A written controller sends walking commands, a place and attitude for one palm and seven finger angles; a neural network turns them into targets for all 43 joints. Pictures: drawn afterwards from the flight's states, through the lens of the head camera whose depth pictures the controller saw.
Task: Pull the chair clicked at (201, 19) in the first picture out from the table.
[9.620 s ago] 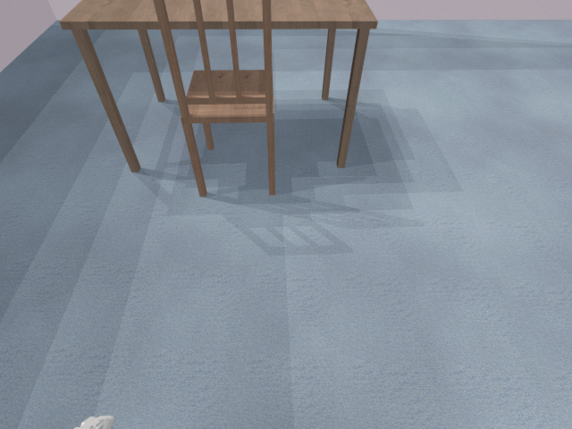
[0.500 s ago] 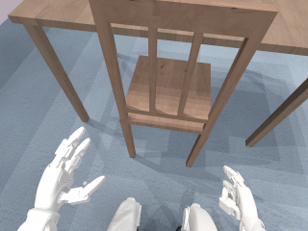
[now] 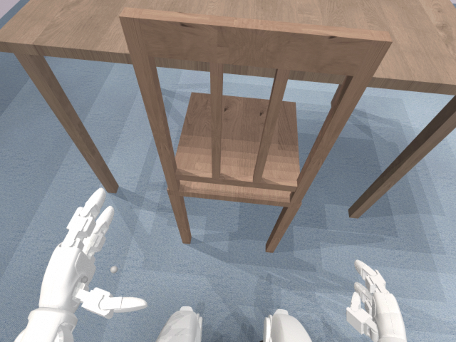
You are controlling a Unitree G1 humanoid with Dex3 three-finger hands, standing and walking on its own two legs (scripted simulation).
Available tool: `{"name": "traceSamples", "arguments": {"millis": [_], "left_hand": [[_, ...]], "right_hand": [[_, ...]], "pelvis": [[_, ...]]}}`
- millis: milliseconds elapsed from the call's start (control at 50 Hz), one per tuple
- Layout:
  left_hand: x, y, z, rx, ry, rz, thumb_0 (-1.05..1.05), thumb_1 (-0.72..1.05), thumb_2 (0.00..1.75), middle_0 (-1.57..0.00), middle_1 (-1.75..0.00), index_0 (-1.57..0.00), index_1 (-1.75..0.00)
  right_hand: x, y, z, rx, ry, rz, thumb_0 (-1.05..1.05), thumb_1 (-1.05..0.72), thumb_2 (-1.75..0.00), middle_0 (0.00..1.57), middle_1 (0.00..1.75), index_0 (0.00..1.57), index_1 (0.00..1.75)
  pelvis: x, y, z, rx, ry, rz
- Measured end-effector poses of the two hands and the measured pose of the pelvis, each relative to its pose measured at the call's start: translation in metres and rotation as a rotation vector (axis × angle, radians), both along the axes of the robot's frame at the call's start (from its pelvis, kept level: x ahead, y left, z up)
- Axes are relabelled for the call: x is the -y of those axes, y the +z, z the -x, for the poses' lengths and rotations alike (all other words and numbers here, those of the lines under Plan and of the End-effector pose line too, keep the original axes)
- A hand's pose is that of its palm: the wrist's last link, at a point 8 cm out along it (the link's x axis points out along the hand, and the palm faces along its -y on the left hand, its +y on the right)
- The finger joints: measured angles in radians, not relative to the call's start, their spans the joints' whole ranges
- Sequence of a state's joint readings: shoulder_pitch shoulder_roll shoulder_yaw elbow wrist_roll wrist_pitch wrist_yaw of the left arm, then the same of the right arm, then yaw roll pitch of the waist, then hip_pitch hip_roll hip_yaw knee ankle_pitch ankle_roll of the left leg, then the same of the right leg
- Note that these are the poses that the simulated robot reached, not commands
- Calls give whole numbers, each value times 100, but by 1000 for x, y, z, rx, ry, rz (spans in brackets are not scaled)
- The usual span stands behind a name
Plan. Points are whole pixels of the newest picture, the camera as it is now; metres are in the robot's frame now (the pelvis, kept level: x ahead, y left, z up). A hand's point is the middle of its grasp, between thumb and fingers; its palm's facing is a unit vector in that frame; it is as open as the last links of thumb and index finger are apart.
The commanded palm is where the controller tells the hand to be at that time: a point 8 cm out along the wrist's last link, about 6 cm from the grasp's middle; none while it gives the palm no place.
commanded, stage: raise the hand toward the chair's back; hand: left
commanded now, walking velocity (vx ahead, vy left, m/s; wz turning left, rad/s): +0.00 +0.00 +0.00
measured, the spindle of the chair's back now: (216, 131) +0.51 +0.06 +0.03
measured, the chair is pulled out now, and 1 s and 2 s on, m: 0.00 0.00 0.00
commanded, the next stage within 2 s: aim the fingers beside a spindle in 0.94 s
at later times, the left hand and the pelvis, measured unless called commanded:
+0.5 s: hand (100, 247) +0.25 +0.21 +0.05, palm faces -0.03 -1.00 -0.06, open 16.9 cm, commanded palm +0.23 +0.26 +0.06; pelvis +0.01 +0.00 +0.01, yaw +0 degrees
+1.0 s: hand (104, 251) +0.24 +0.20 +0.06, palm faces -0.03 -1.00 -0.06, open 16.9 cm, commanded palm +0.22 +0.26 +0.06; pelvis +0.00 +0.00 +0.01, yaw +0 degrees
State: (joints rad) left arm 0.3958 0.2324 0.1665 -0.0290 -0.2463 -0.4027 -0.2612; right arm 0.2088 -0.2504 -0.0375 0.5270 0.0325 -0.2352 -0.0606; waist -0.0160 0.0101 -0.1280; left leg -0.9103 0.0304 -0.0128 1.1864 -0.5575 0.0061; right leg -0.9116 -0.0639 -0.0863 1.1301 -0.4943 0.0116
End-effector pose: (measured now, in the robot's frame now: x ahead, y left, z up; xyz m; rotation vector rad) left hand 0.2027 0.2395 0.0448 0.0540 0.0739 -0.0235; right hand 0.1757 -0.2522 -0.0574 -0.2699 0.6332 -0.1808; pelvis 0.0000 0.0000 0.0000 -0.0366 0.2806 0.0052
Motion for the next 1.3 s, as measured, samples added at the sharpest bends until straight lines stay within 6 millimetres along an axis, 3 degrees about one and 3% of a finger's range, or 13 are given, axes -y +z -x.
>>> {"name": "traceSamples", "arguments": {"millis": [140,280,620,1080,1300], "left_hand": [[-8,5,-5,-2,4,-7,0,-40,34,-7,-9,-7,-9],[-16,7,-12,-7,2,-9,-1,-47,31,-7,-8,-6,-8],[-21,15,-30,-1,-14,-8,-1,-49,30,-6,-8,-6,-8],[-15,17,-22,18,-4,-13,-1,-50,30,-6,-8,-6,-8],[-3,7,-40,28,-31,1,-1,-50,30,-6,-8,-6,-8]], "right_hand": [[-20,3,-17,24,50,-38,1,-90,-90,21,30,20,30],[-29,-1,-15,0,68,-57,1,-90,-90,21,30,21,30],[-4,0,15,-69,-4,-22,2,-90,-90,21,30,21,30],[-9,-1,6,-38,30,-47,1,-90,-90,21,30,21,30],[-2,-9,10,-52,27,-31,1,-90,-90,21,30,21,30]], "pelvis": [[-1,3,-3,3,5,4],[-3,5,-5,3,7,6],[-2,13,-8,5,-1,1],[4,12,-3,13,3,-3],[6,7,-1,-2,1,-7]]}}
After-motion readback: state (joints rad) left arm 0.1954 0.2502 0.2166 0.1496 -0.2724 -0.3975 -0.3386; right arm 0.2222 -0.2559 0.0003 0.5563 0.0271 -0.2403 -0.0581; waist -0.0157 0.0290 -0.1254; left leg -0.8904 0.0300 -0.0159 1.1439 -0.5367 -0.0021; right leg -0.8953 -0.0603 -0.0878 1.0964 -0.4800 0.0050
